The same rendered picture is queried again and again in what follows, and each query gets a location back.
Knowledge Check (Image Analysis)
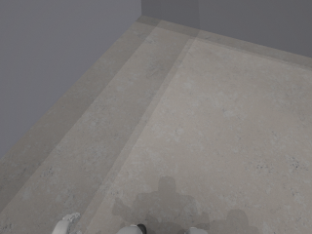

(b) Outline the left robot hand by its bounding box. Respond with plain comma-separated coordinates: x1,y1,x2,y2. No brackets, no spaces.
52,213,82,234

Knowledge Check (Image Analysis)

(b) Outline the robot left foot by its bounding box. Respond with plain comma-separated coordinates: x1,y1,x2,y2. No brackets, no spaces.
137,223,147,234

